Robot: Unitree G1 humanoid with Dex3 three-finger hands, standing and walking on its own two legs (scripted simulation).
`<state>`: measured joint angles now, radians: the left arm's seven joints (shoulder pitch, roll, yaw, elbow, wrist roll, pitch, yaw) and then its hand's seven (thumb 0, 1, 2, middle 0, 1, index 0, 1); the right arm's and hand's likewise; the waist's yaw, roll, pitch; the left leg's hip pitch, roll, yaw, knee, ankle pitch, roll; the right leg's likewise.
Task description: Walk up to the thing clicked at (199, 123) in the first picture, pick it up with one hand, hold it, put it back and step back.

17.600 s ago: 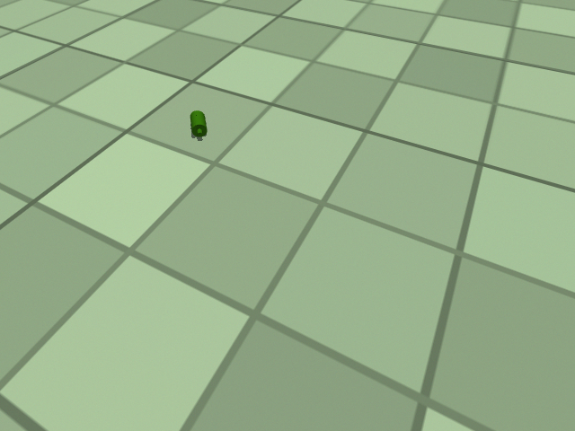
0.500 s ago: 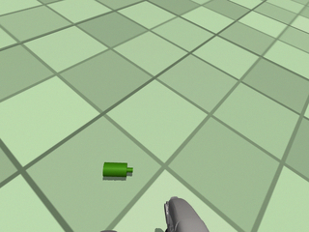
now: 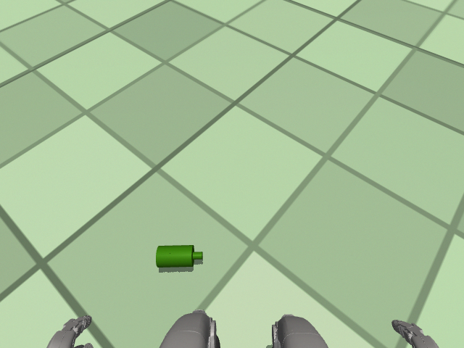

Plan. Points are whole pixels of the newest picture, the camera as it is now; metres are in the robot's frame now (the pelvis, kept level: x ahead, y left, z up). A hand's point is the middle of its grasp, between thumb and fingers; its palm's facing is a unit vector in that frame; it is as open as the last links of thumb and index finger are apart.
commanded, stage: walk up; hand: left
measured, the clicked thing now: (180, 256) +0.46 +0.24 -0.69
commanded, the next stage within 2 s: stand in 1.88 s
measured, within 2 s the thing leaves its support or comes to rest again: neither
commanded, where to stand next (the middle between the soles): +0.04 -0.01 m, yaw +1 degrees
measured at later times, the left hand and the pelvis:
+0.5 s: hand out of the picture +0.03 +0.26 -0.12, palm faces +0.00 -0.89 -0.45, open 7.3 cm; pelvis -0.04 -0.01 +0.02, yaw +2 degrees
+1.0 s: hand out of the picture +0.02 +0.26 -0.11, palm faces +0.03 -0.93 -0.36, open 7.3 cm; pelvis -0.04 +0.00 +0.04, yaw +2 degrees
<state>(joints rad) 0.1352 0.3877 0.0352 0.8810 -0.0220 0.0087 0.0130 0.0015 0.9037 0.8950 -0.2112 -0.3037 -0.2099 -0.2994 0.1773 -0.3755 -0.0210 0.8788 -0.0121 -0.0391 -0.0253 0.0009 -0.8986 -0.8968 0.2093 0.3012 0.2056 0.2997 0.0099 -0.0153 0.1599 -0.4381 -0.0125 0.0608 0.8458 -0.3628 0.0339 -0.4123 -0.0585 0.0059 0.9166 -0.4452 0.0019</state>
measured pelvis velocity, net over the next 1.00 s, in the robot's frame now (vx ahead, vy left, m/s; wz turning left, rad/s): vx -0.04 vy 0.00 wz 0.03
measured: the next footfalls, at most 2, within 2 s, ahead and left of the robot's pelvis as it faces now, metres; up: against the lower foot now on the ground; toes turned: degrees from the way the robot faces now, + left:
left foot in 0.50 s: +0.01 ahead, +0.14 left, +0.00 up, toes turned +0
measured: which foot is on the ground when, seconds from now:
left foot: down 0.00-0.22, up 0.24-0.48, down 0.50-1.00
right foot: down 0.00-1.00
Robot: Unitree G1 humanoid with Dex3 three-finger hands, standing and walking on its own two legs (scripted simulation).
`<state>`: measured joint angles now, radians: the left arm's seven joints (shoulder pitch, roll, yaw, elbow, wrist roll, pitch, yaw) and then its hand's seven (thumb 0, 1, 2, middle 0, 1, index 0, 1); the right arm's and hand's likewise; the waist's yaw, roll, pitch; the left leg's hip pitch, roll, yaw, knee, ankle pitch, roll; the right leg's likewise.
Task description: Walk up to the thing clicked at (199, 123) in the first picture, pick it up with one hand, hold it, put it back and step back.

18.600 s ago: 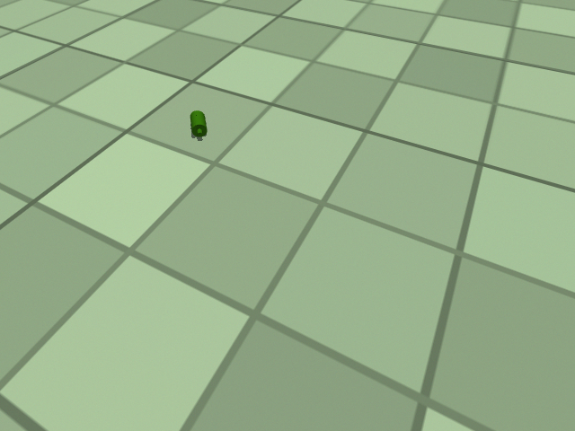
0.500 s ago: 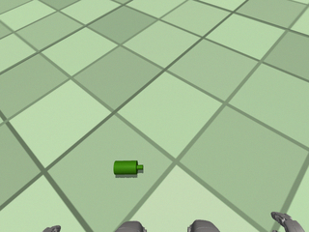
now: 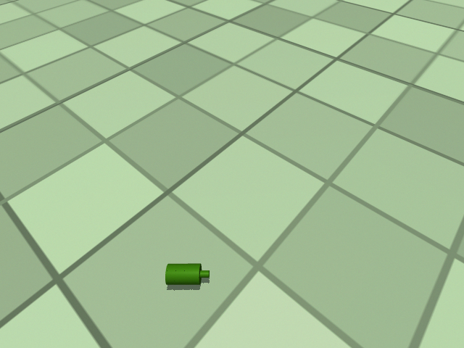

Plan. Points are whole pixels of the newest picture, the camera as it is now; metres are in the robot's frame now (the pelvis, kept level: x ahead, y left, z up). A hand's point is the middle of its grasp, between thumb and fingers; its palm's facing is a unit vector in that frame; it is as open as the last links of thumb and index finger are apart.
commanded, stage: walk up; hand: left
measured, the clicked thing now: (188, 274) +0.51 +0.22 -0.73
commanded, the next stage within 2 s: stand in 0.88 s
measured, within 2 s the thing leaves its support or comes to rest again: neither
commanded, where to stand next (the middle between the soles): +0.09 -0.01 m, yaw -1 degrees
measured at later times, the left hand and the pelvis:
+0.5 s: hand out of the picture +0.12 +0.25 -0.15, palm faces -0.01 -0.94 -0.33, open 7.3 cm; pelvis +0.02 +0.00 +0.01, yaw +0 degrees
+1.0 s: hand out of the picture +0.10 +0.25 -0.15, palm faces -0.01 -0.94 -0.34, open 7.3 cm; pelvis +0.01 +0.00 +0.01, yaw +0 degrees
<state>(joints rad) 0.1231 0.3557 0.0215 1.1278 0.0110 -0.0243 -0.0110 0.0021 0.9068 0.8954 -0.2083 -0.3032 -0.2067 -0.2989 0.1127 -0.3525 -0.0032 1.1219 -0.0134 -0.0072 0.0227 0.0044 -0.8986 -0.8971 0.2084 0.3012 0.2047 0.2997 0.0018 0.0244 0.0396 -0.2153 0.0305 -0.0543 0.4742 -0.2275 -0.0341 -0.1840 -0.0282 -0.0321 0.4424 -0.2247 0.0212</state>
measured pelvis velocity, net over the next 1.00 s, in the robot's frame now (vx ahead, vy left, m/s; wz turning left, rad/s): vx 0.01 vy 0.00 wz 0.00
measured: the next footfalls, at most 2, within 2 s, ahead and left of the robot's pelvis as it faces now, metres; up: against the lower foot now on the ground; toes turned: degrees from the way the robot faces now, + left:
none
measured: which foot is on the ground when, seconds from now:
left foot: down 0.00-1.00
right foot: down 0.00-1.00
